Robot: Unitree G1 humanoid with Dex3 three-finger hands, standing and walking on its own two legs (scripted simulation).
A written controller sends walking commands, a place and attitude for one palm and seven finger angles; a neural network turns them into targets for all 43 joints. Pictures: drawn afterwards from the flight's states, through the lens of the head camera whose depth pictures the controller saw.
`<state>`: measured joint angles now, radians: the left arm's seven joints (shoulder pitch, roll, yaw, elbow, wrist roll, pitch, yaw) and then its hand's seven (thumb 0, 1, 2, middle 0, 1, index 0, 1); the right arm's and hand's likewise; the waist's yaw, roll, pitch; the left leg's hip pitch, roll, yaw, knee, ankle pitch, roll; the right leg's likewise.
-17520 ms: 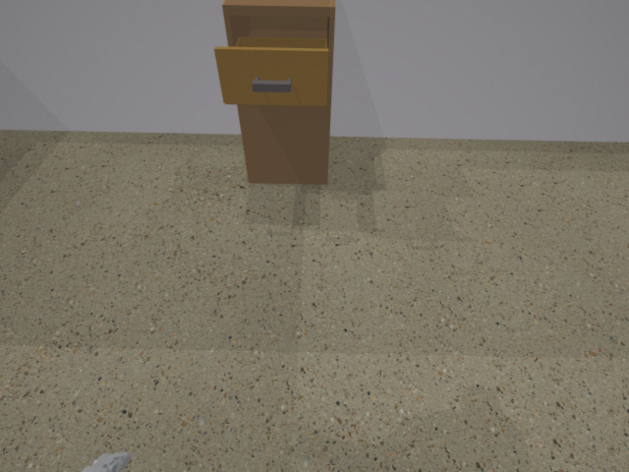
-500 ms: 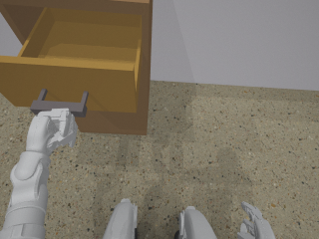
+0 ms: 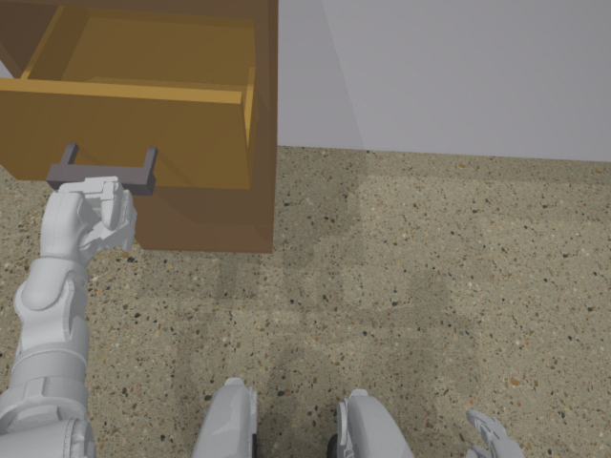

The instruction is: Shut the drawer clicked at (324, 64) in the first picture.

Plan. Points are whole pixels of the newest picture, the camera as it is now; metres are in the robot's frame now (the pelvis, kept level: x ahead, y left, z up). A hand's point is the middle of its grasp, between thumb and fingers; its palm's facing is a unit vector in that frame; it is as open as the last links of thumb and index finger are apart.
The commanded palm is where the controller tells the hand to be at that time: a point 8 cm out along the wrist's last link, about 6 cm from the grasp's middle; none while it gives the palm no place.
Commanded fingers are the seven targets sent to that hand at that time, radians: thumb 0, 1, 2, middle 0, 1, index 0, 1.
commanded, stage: push the drawer shut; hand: left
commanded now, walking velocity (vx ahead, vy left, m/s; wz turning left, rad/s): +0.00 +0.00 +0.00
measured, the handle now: (107, 166) +0.47 +0.28 +0.04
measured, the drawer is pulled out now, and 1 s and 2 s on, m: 0.16 0.04 0.00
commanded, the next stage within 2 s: pull the fist back off the drawer in 1.54 s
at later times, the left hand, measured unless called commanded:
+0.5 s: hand (138, 178) +0.46 +0.23 +0.03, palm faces +0.00 -1.00 -0.03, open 3.3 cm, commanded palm +0.45 +0.27 +0.04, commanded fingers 0.00 0.90 0.90 -1.40 -1.60 -1.40 -1.60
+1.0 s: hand (146, 146) +0.51 +0.23 +0.04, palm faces +0.00 -1.00 -0.03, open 3.4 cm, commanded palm +0.51 +0.26 +0.04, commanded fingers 0.00 0.90 0.90 -1.40 -1.60 -1.40 -1.60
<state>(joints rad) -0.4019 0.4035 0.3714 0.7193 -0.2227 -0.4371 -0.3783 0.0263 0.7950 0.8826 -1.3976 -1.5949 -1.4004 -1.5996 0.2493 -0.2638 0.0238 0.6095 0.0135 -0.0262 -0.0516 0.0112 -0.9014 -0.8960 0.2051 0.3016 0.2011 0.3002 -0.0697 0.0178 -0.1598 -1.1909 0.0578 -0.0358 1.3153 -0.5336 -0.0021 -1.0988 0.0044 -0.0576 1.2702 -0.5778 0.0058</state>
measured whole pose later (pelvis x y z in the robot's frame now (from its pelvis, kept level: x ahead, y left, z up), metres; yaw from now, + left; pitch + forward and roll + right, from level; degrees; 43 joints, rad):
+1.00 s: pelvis -0.01 +0.01 -0.02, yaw -2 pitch +28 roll -6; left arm -0.91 0.62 0.46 1.14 -0.08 -0.40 -0.33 0.07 0.82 0.89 -1.40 -1.59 -1.40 -1.60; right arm 0.31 -0.27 0.06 0.64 -0.03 0.04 -0.03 0.01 -0.90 -0.90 0.21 0.30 0.20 0.30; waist -0.19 0.04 -0.14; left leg -1.36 0.07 -0.05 1.39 -0.53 0.01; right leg -1.26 0.02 -0.07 1.31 -0.55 0.02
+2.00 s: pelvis -0.03 +0.02 -0.04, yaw -3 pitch +32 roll -9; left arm -1.19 0.80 0.41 1.24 0.01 -0.28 -0.32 0.05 0.71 0.91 -1.40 -1.59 -1.40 -1.60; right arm 0.35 -0.27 0.12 0.62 -0.05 0.01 -0.03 0.00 -0.90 -0.90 0.21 0.30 0.20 0.30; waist -0.27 0.04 -0.12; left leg -1.53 0.07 -0.09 1.46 -0.50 0.02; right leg -1.40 0.03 -0.10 1.35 -0.52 0.02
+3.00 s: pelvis +0.03 +0.00 +0.07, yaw +1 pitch +12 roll -3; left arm -0.17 0.38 0.28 0.43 -0.22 -0.21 -0.28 0.02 0.90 0.90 -1.40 -1.59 -1.40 -1.60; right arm 0.24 -0.26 0.03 0.50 0.05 0.05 -0.04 0.01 -0.90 -0.90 0.20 0.30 0.20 0.30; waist -0.05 0.03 -0.15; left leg -0.72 0.05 -0.02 0.95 -0.45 0.00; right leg -0.62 0.01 -0.04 0.88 -0.47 0.01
